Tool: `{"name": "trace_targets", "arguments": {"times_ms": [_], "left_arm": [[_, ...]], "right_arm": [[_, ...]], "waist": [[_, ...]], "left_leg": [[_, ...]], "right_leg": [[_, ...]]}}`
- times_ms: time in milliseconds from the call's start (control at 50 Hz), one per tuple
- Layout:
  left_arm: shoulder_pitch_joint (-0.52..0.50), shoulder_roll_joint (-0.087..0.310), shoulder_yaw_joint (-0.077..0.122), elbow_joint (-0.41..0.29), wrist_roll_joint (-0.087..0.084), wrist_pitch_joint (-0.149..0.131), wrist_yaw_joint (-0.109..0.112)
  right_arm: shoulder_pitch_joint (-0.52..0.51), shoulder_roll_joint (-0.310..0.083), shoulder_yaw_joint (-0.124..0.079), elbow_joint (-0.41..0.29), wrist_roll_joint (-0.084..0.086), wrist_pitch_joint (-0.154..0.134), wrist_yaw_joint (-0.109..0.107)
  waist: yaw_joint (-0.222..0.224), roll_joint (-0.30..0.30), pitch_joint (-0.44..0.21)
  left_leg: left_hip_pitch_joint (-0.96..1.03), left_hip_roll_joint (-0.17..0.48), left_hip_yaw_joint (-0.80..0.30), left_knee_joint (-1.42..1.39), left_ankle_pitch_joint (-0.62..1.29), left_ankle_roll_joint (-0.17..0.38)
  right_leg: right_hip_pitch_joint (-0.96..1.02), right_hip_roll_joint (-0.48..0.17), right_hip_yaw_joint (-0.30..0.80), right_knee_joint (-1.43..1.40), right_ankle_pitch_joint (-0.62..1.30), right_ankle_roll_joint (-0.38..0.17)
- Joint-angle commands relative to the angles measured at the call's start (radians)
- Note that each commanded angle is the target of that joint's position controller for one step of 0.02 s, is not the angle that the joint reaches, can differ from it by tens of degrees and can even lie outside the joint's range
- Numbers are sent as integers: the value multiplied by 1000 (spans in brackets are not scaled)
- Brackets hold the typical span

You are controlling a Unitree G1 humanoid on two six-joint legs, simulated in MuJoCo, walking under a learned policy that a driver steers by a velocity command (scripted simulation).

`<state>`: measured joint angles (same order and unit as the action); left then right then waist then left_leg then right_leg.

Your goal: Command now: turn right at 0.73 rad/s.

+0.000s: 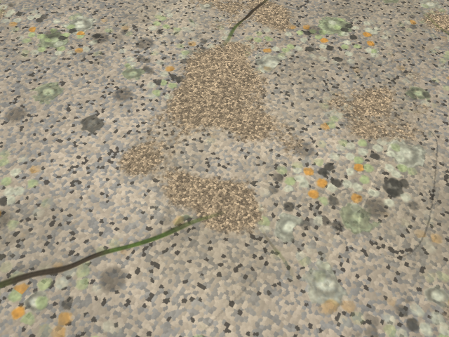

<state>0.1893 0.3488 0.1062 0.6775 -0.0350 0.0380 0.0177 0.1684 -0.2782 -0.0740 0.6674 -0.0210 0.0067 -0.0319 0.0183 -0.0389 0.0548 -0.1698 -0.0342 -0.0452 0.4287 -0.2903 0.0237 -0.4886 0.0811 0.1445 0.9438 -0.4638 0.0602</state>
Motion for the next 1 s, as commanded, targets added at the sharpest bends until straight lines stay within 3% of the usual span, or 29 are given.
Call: {"name": "trace_targets", "arguments": {"times_ms": [20, 100, 140, 180, 200, 280, 320, 340, 360, 380, 400, 420, 460, 480, 520, 600, 640, 680, 720, 760, 800, 820, 840, 860, 880, 900, 920, 960, 1000], "left_arm": [[14, 68, 20, -66, 4, 4, -9], [-98, 33, -9, -143, -1, 2, -36], [-135, 33, -20, -176, -1, 3, -50], [-164, 50, -21, -203, -5, 0, -62], [-178, 56, -22, -213, -5, -4, -65], [-216, 41, -35, -236, -4, -20, -70], [-189, 38, -39, -231, -8, -23, -75], [-139, 61, -32, -201, 110, 3, -94], [23, 80, -10, -138, 112, -2, -86], [318, 168, 29, -49, 96, -5, -67], [364, 325, 54, -62, 57, -9, -55], [292, 286, 36, -92, 48, -19, -55], [248, 210, 13, -59, 56, -26, -39], [185, 186, 3, -67, 57, -34, -36], [123, 139, -22, -65, 53, -62, -33], [185, 112, -35, 7, 47, -113, -44], [225, 108, -40, 42, 39, -128, -45], [245, 118, -44, 79, 44, -141, -37], [239, 134, -45, 107, 53, -147, -26], [224, 174, -34, 114, 82, -136, -7], [158, 195, -22, 104, 113, -105, 8], [116, 180, -27, 96, 107, -102, 9], [164, 22, -65, 48, 75, -121, -21], [122, 41, -77, 11, 82, -151, -31], [65, 78, -82, -13, 81, -166, -32], [34, 90, -89, -13, 85, -175, -33], [2, 74, -96, -20, 97, -168, -31], [10, 45, -111, -37, 122, -128, -33], [-46, 26, -125, -70, 126, -104, -37]], "right_arm": [[-85, -113, -25, -83, 18, -17, -21], [-6, -153, -40, -61, 6, 6, -25], [59, -197, -54, -46, 19, -2, -9], [67, -225, -62, -40, 34, -26, 8], [67, -232, -64, -38, 38, -37, 15], [118, -246, -73, -3, 44, -61, 40], [117, -255, -74, 9, 45, -59, 47], [123, -214, -49, 25, -35, -44, 53], [128, -205, -42, 27, -12, -38, 56], [83, -200, -31, -4, -10, -40, 51], [-56, -65, 4, -128, -46, -54, 62], [-201, -132, -4, -167, -69, -64, 62], [-71, -162, 0, -123, -44, -84, 71], [-16, -177, -2, -94, -51, -81, 72], [52, -172, 7, -54, -59, -57, 79], [-75, -127, 34, -72, -27, -45, 92], [-146, -101, 50, -82, -11, -50, 99], [-191, -81, 62, -97, -2, -54, 106], [-162, -91, 59, -74, 9, -55, 104], [-27, -134, 44, -27, 15, -49, 92], [329, -192, 13, 89, 13, -41, 73], [507, -237, -13, 135, 5, -37, 57], [479, -331, -44, 150, -12, -28, 47], [340, -269, -33, 122, 11, -26, 58], [272, -257, -37, 102, 11, -33, 60], [275, -204, -29, 118, 14, -38, 60], [261, -171, -19, 129, 13, -45, 54], [240, -147, -3, 144, 10, -64, 45], [240, -174, -9, 138, 15, -84, 47]], "waist": [[3, 163, -68], [-71, 178, -67], [-110, 163, -95], [-116, 176, -48], [-116, 174, -22], [-120, 139, 28], [-92, 138, 26], [-56, 180, -37], [31, 114, -113], [190, -34, -246], [195, -350, -225], [213, -148, -132], [90, -24, -30], [32, -3, -4], [-21, -58, 6], [4, -40, 82], [35, -24, 85], [34, -28, 108], [6, -18, 69], [-69, -69, -50], [-235, -80, -208], [-329, -10, -248], [-203, 317, -224], [-138, 294, -266], [-116, 174, -169], [-92, 30, -114], [-56, -31, -43], [12, 4, 22], [17, 18, 61]], "left_leg": [[151, 286, -102, -52, 694, 161], [206, 296, -23, -69, 647, 189], [214, 346, -45, -159, 258, 198], [200, 373, -69, -240, -84, 183], [208, 381, -68, -262, -149, 172], [278, 402, 8, -269, -134, 142], [253, 390, 90, -224, -38, 121], [196, 342, 228, -87, 185, 64], [56, 281, 321, 196, 471, 35], [-252, 226, 341, 611, 428, -9], [-690, 57, 236, 887, -332, -65], [-851, 61, 11, 965, -247, -63], [-773, 149, 5, 844, -67, -50], [-679, 166, 9, 777, -39, -61], [-573, 165, 36, 716, 28, -83], [-579, 149, 109, 488, 225, -68], [-541, 122, 156, 357, 307, -27], [-488, 111, 160, 242, 359, 31], [-383, 38, 179, 185, 359, 81], [-245, -55, 195, 222, 249, 114], [46, -116, 205, 250, 107, 143], [262, -66, 101, 194, -6, 186], [480, 176, -432, 98, -328, 368], [465, 257, -861, -156, -387, 404], [372, 264, -808, -195, -374, 385], [258, 245, -712, -210, -295, 357], [120, 191, -600, -222, -201, 314], [-54, 117, -473, -234, -94, 306], [-177, 78, -401, -277, -50, 314]], "right_leg": [[-193, -93, -57, 221, 41, 50], [-194, -141, -140, 56, 107, 65], [-161, -171, -161, -9, 110, 43], [-173, -185, -171, -57, 98, 6], [-188, -188, -174, -84, 90, -14], [-201, -194, -201, -158, 40, -82], [-111, -170, -240, -202, 21, -112], [75, -62, -353, -300, 12, -137], [363, 16, -376, -355, 76, -162], [738, -36, -180, -382, -61, -231], [825, -321, 433, -654, -422, -327], [751, -367, 609, -749, -332, -353], [612, -339, 399, -709, -81, -342], [510, -278, 317, -717, -23, -325], [389, -208, 222, -767, 47, -322], [371, -162, 58, -842, 372, -289], [411, -164, -13, -877, 551, -255], [456, -210, -65, -939, 678, -234], [536, -230, -141, -916, 995, -200], [644, -263, -193, -719, 1475, -160], [614, -268, -227, -249, 1662, -139], [426, -208, -257, 148, 1477, -132], [-82, 6, -215, 629, 433, -66], [-234, 59, -45, 687, 106, -88], [-273, -15, 11, 638, 172, -105], [-235, -65, 6, 543, 204, -113], [-186, -101, -11, 448, 196, -109], [-134, -141, -26, 325, 147, -69], [-120, -167, -76, 179, 153, -36]]}}
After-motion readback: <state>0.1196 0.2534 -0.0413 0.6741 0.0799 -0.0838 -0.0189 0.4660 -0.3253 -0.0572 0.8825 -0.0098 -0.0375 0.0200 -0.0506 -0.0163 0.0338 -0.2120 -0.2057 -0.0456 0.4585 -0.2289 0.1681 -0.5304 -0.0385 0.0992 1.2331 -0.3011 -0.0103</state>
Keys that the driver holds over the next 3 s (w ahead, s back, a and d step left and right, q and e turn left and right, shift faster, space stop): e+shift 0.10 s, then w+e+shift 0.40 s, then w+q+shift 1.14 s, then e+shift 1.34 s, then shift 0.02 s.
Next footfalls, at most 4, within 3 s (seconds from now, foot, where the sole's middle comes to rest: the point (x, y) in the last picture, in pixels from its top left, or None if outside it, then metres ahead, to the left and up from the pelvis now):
0.36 right None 0.08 -0.20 -0.78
0.82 left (335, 301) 0.55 -0.32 -0.78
1.24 right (412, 209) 0.89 -0.64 -0.78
1.68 left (331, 124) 1.29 -0.40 -0.78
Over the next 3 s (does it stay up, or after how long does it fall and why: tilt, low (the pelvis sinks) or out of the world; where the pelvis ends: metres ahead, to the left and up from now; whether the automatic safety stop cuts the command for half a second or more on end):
stays up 1.55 -0.36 0.00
